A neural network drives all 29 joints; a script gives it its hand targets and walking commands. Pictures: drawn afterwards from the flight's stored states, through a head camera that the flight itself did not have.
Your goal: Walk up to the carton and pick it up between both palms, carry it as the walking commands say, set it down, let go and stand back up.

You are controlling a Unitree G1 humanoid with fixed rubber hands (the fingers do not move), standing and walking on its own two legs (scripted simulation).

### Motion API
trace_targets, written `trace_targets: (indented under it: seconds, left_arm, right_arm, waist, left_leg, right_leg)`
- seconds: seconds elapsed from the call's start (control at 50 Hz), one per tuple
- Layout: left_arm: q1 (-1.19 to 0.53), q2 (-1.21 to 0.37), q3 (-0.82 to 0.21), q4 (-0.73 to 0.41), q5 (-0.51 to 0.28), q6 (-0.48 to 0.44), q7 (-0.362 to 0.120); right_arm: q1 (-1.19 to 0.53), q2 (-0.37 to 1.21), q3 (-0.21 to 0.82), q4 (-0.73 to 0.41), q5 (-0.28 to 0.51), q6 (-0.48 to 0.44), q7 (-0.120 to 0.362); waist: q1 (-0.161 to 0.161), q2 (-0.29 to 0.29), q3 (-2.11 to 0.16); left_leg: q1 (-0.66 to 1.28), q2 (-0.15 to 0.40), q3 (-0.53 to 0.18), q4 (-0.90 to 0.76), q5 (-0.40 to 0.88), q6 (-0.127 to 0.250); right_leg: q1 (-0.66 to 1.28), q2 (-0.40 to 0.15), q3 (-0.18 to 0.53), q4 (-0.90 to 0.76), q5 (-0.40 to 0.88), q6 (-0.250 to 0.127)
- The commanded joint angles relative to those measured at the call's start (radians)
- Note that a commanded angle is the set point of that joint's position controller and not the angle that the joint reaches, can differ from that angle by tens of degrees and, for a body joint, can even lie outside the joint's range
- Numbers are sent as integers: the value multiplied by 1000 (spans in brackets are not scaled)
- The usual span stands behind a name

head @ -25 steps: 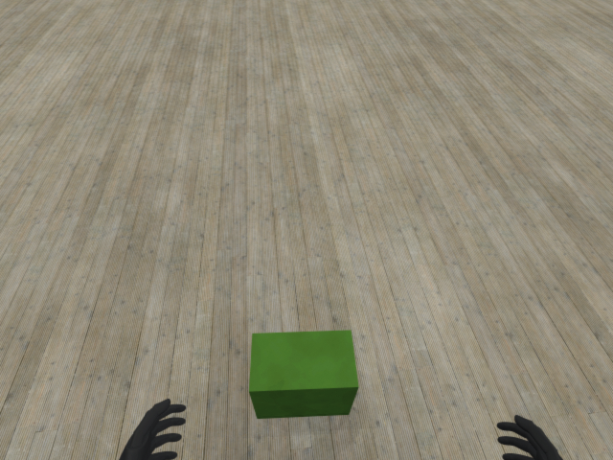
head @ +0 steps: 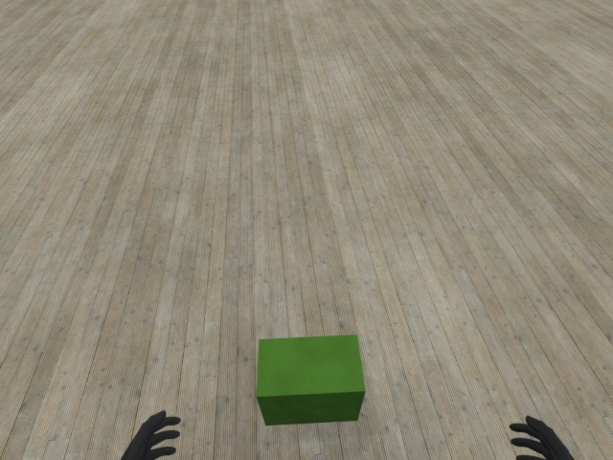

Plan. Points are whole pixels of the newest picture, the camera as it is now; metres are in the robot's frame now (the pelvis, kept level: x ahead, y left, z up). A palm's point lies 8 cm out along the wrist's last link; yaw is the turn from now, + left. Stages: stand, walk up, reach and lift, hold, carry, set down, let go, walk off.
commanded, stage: stand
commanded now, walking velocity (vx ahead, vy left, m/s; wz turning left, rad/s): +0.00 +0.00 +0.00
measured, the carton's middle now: (310, 381) +0.47 +0.04 -0.64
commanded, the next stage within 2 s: none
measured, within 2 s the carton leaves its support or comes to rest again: neither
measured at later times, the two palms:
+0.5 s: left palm out of the picture +0.09 +0.26 -0.06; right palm out of the picture +0.08 -0.29 -0.06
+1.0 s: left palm out of the picture +0.11 +0.26 -0.06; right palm out of the picture +0.10 -0.29 -0.06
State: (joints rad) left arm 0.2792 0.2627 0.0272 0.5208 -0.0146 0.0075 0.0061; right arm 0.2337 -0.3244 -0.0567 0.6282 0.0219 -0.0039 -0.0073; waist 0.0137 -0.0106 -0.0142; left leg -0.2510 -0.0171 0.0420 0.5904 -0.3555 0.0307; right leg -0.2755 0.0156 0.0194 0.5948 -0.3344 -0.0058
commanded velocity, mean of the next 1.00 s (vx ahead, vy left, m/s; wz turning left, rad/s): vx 0.00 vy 0.00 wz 0.00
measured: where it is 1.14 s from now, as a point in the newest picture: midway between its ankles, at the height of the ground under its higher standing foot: outside the picture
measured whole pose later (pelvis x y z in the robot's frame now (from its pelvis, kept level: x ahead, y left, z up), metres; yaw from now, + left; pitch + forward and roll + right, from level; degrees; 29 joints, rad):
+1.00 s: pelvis -0.03 +0.00 +0.00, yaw +0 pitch -2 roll +0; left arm 0.28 0.28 0.03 0.56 -0.01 -0.03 0.01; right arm 0.27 -0.34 -0.06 0.65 0.02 -0.03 0.00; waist 0.01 -0.02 -0.05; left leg -0.25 -0.02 0.04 0.59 -0.31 0.03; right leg -0.28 0.02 0.02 0.59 -0.29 -0.01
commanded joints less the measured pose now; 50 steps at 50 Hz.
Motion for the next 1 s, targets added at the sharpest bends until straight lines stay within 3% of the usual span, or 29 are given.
trace_targets:
  seconds: [0.0,0.02,0.06,0.1,0.16,0.2,0.24,0.3,0.32,0.36,0.38,0.4,0.42,0.48,0.5,0.52,0.54,0.56,0.58,0.62,0.7,0.74,0.82,0.84,0.88,0.9,0.92,0.96,0.98]
  left_arm:
    - [-42,222,62,21,58,-36,16]
    - [-27,226,58,34,60,-37,17]
    - [-53,227,56,30,63,-37,15]
    - [-50,218,58,23,65,-38,10]
    - [-63,207,57,21,63,-45,7]
    - [-41,212,58,23,68,-50,0]
    - [-51,252,69,24,68,-51,0]
    - [-35,263,71,30,66,-52,-7]
    - [-58,243,66,14,70,-54,-3]
    - [-41,238,66,33,65,-55,1]
    - [-47,254,74,32,75,-55,-2]
    - [-61,258,74,26,71,-57,-1]
    - [-73,236,67,13,70,-56,-7]
    - [-60,234,65,34,55,-61,-7]
    - [-69,224,66,28,62,-64,-6]
    - [-66,252,71,45,52,-63,-4]
    - [-49,248,69,40,55,-65,-7]
    - [-49,259,73,39,54,-67,-3]
    - [-50,259,68,44,59,-68,-3]
    - [-73,260,68,45,64,-69,1]
    - [-67,236,57,37,47,-70,-1]
    - [-81,249,57,47,55,-74,2]
    - [-88,237,58,53,55,-68,2]
    - [-62,259,65,43,45,-70,6]
    - [-86,232,48,52,55,-67,7]
    - [-64,249,53,51,52,-65,8]
    - [-86,236,56,50,50,-70,6]
    - [-95,265,64,40,52,-64,4]
    - [-59,239,55,52,40,-66,4]
  right_arm:
    - [-30,-196,-43,28,-66,-41,-9]
    - [-46,-180,-36,22,-69,-45,-6]
    - [-54,-175,-35,23,-70,-44,0]
    - [-34,-178,-33,28,-75,-45,-2]
    - [-63,-201,-39,11,-86,-47,2]
    - [-43,-215,-39,22,-83,-49,4]
    - [-37,-207,-41,18,-88,-50,13]
    - [-7,-220,-47,24,-88,-51,12]
    - [4,-214,-48,29,-87,-49,12]
    - [-43,-212,-49,14,-91,-53,15]
    - [-22,-222,-52,19,-84,-57,15]
    - [-21,-191,-40,28,-81,-58,25]
    - [-12,-215,-50,19,-80,-62,13]
    - [-47,-217,-49,10,-82,-65,16]
    - [-15,-226,-47,22,-75,-67,12]
    - [-38,-218,-48,21,-81,-70,14]
    - [-46,-220,-50,12,-78,-67,11]
    - [-73,-212,-43,11,-82,-64,12]
    - [-48,-211,-44,19,-74,-66,11]
    - [-20,-221,-50,31,-62,-66,12]
    - [-48,-221,-39,25,-67,-65,3]
    - [-25,-200,-33,30,-58,-66,-1]
    - [-57,-200,-36,27,-60,-67,3]
    - [-61,-210,-38,23,-65,-67,1]
    - [-38,-201,-38,29,-62,-69,4]
    - [-25,-216,-40,40,-59,-65,-3]
    - [-42,-209,-38,34,-60,-69,0]
    - [-49,-211,-40,30,-59,-62,3]
    - [-66,-231,-48,24,-67,-66,3]
  waist:
    - [-27,-15,-199]
    - [-21,-35,-168]
    - [-23,-34,-159]
    - [-35,21,-89]
    - [-22,-11,11]
    - [-5,6,28]
    - [-14,-27,19]
    - [-14,-11,67]
    - [-20,1,96]
    - [2,5,80]
    - [-17,-18,56]
    - [-2,-58,36]
    - [-21,-54,83]
    - [1,-17,23]
    - [-18,15,38]
    - [-1,-16,23]
    - [-8,27,11]
    - [13,37,8]
    - [-6,-12,16]
    - [-20,-26,-15]
    - [0,27,-12]
    - [-17,-16,-14]
    - [-22,15,-80]
    - [-6,15,-51]
    - [-28,-12,-51]
    - [-13,-18,-29]
    - [-15,16,-42]
    - [-27,-15,-35]
    - [-5,28,4]
  left_leg:
    - [158,123,-111,-93,484,-6]
    - [131,116,-106,-97,456,-1]
    - [118,121,-123,-129,308,-5]
    - [61,118,-137,-152,167,1]
    - [-16,122,-171,-193,14,18]
    - [-59,116,-180,-204,-139,16]
    - [-56,94,-164,-197,-168,16]
    - [-42,92,-170,-191,-202,25]
    - [-75,95,-174,-208,-212,32]
    - [-86,98,-190,-210,-212,29]
    - [-70,100,-170,-196,-188,20]
    - [-62,88,-156,-187,-143,21]
    - [-46,91,-151,-172,-91,22]
    - [-22,107,-171,-173,14,24]
    - [-17,117,-181,-180,11,29]
    - [-38,126,-184,-199,-24,25]
    - [-32,132,-186,-191,-12,31]
    - [-41,130,-189,-184,-17,32]
    - [-36,119,-180,-193,18,26]
    - [15,111,-146,-153,114,18]
    - [14,135,-168,-157,144,24]
    - [11,129,-168,-163,196,29]
    - [58,134,-151,-126,275,19]
    - [39,135,-157,-130,267,22]
    - [49,130,-148,-137,251,19]
    - [32,128,-157,-134,240,24]
    - [40,133,-155,-150,198,20]
    - [30,130,-154,-151,186,24]
    - [14,144,-178,-154,174,31]
  right_leg:
    - [112,-100,74,-54,446,-37]
    - [126,-97,67,-64,453,-31]
    - [94,-97,77,-109,290,-35]
    - [45,-99,100,-131,153,-45]
    - [-20,-83,109,-145,4,-39]
    - [-29,-85,128,-169,-84,-41]
    - [-55,-91,159,-199,-156,-47]
    - [-146,-99,168,-218,-254,-53]
    - [-136,-90,164,-197,-205,-49]
    - [-119,-82,144,-177,-195,-51]
    - [-93,-86,149,-182,-174,-53]
    - [-71,-93,154,-194,-182,-51]
    - [-111,-90,151,-196,-155,-47]
    - [-53,-88,140,-160,-38,-55]
    - [-62,-92,136,-149,-8,-53]
    - [-29,-83,131,-132,7,-50]
    - [-28,-85,124,-136,13,-51]
    - [-21,-85,119,-141,27,-47]
    - [-12,-91,123,-134,36,-52]
    - [-26,-94,130,-134,92,-51]
    - [-15,-98,117,-125,130,-52]
    - [-1,-100,114,-111,160,-52]
    - [27,-102,106,-93,221,-49]
    - [18,-99,112,-97,242,-50]
    - [32,-108,113,-110,231,-54]
    - [11,-106,122,-118,203,-58]
    - [12,-100,118,-119,199,-53]
    - [-9,-86,98,-109,161,-55]
    - [-18,-97,113,-110,172,-54]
